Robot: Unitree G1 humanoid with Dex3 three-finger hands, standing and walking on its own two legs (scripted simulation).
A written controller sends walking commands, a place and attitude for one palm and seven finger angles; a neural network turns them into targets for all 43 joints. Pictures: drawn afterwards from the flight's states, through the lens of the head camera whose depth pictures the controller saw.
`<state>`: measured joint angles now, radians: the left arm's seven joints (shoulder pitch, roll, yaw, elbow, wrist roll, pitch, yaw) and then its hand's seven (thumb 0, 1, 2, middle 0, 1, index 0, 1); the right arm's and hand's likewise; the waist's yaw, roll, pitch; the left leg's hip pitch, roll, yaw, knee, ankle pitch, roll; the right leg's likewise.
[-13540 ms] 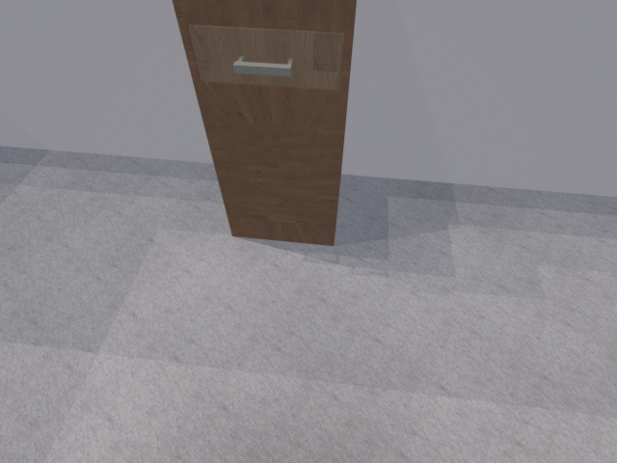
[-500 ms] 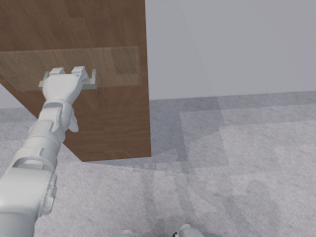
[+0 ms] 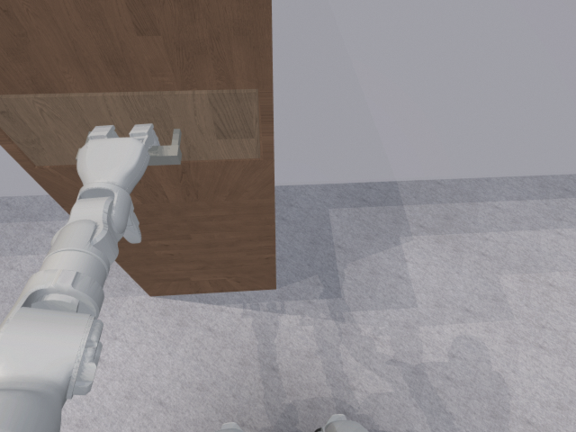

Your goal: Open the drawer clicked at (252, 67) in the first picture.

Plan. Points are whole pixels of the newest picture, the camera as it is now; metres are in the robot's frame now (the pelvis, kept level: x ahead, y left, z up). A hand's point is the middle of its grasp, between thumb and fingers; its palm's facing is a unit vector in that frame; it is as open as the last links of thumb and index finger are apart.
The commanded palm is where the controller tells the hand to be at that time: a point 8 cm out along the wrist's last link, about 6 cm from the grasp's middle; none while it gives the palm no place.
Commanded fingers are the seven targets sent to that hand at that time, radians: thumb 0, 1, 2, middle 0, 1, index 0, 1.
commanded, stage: close the thumb around the handle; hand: left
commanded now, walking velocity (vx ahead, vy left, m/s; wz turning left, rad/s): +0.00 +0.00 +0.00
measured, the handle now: (132, 146) +0.53 +0.22 +0.05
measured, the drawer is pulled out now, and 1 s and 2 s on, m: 0.00 0.00 0.07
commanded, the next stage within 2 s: pull the drawer open in 0.72 s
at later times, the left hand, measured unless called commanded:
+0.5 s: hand (130, 182) +0.48 +0.22 +0.02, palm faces -0.05 -0.02 -1.00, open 7.9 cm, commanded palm +0.46 +0.23 +0.07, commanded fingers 0.00 0.90 0.90 -0.40 -1.35 -0.40 -1.35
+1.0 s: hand (130, 185) +0.47 +0.22 +0.02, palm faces -0.03 -0.03 -1.00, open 5.5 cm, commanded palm +0.43 +0.22 +0.07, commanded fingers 0.00 0.90 0.90 -0.40 -1.35 -0.40 -1.35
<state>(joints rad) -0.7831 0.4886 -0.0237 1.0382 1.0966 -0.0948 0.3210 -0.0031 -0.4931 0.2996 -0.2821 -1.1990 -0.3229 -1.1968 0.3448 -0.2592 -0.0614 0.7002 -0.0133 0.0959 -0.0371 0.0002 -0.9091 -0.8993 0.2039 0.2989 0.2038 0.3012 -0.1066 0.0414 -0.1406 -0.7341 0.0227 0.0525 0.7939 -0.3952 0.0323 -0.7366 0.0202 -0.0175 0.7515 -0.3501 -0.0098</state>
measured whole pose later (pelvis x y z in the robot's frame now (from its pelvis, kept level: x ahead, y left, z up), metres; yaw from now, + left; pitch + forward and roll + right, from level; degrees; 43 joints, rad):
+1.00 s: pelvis +0.00 +0.01 +0.00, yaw -1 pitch +19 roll -1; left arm -0.74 0.47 -0.02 0.99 1.09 -0.06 0.33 0.00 0.74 0.80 -0.32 -1.35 -0.39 -1.35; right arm 0.35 -0.25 -0.07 0.70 -0.01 0.11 -0.02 0.00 -0.91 -0.90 0.20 0.30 0.20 0.30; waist -0.10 0.05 -0.15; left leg -0.73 0.02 0.07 0.79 -0.40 0.04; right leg -0.73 0.02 0.00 0.75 -0.35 0.00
